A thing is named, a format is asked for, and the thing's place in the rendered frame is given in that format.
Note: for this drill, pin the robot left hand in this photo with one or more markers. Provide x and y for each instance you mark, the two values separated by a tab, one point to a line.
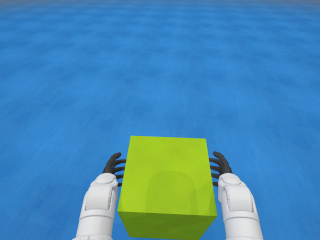
110	166

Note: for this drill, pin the left robot forearm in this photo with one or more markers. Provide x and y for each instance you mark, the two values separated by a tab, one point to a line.
98	209

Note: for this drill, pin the carton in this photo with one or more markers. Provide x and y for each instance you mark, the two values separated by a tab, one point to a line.
167	189

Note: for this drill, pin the robot right hand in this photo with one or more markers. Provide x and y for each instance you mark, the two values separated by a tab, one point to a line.
224	166

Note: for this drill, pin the right robot forearm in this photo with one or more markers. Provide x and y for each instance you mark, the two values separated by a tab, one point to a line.
239	210

